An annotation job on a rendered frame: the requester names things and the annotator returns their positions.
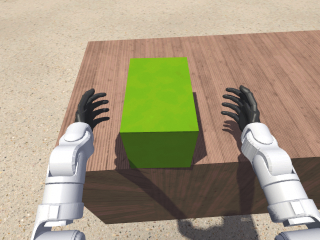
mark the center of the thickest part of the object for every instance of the robot left hand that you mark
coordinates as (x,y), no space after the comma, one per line
(85,113)

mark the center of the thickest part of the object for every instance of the robot right hand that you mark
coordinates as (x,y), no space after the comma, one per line
(246,109)

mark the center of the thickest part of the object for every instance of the pedestal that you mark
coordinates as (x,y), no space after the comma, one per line
(281,69)

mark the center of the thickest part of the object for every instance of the carton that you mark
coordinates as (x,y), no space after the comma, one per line
(159,127)

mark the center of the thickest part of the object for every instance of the robot right forearm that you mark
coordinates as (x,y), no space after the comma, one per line
(287,200)

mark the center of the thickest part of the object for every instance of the left robot upper arm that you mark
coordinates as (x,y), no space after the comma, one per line
(61,235)

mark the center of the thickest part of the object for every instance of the robot left forearm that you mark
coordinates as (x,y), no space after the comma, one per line
(66,172)

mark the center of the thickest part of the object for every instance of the right robot upper arm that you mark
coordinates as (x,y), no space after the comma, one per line
(303,234)

